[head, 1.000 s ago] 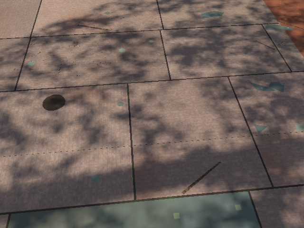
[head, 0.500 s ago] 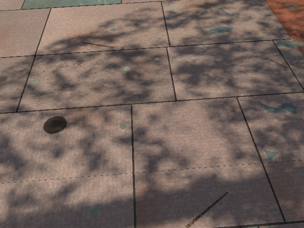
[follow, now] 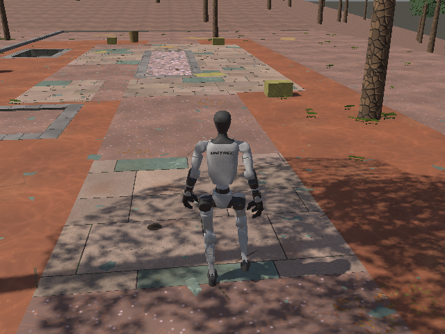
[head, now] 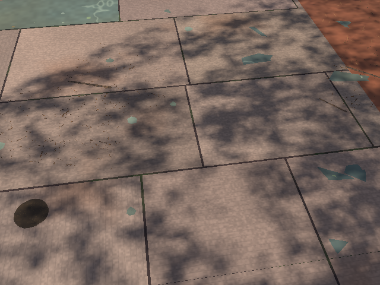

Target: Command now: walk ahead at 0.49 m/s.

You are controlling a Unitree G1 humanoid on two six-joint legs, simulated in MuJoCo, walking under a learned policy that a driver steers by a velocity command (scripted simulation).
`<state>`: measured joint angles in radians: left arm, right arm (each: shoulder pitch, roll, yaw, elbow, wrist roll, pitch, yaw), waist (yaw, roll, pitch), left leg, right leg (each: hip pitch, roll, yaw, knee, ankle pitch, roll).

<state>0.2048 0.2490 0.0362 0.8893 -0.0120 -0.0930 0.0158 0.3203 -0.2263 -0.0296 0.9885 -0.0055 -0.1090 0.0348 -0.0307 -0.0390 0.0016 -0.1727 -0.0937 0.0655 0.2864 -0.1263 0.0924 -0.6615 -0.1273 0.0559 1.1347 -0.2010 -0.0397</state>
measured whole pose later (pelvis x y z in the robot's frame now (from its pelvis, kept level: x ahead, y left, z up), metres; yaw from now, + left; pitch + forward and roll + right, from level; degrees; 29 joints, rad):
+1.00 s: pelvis +0.30 -0.09 +0.00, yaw +1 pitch +2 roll +0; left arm 0.32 0.22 0.05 1.00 -0.01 -0.10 -0.01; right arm 0.29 -0.25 -0.07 1.02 0.03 -0.10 -0.01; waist 0.01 0.03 -0.04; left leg -0.50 0.07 -0.01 1.11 -0.30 0.06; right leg -0.18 0.03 -0.05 0.40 -0.26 -0.05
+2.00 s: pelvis +0.83 -0.06 -0.02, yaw +7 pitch +2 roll +0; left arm 0.04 0.23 0.06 0.85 0.00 -0.12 -0.02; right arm 0.39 -0.25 -0.05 1.01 0.03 -0.07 -0.01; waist -0.05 0.02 0.04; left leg -0.25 0.00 -0.07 1.03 -0.48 0.04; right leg -0.45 -0.02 -0.06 0.55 -0.14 -0.04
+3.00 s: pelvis +1.37 +0.14 -0.02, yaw +37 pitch +3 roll -1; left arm 0.03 0.27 0.06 0.77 0.01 -0.13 -0.04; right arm 0.37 -0.29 -0.08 0.82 0.01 -0.04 -0.02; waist -0.06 0.01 0.00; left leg -0.08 -0.07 -0.17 0.66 -0.48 0.06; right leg -0.48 0.04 -0.02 0.51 -0.09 -0.05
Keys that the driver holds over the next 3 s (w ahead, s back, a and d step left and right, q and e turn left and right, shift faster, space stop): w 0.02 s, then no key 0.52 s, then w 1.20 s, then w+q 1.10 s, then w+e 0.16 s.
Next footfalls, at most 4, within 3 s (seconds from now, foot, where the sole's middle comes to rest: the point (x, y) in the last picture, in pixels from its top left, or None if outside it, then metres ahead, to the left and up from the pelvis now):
0.24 right None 0.31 -0.18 -0.78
0.56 left None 0.24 0.08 -0.78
1.34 left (173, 250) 0.65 0.07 -0.78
1.92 right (227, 177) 0.97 -0.16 -0.78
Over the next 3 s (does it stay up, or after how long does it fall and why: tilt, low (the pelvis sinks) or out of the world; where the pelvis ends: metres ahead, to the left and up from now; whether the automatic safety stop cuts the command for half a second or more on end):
stays up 1.37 0.14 -0.02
